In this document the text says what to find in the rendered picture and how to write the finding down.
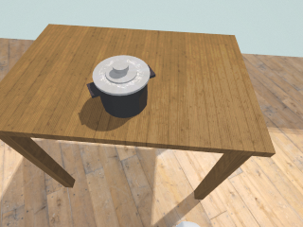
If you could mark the pot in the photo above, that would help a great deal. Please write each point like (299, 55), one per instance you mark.
(122, 106)

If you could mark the lid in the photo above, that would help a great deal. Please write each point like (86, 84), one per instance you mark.
(125, 84)

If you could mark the table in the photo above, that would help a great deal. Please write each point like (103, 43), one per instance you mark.
(201, 98)

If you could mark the knob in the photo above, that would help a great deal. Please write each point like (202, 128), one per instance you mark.
(120, 67)

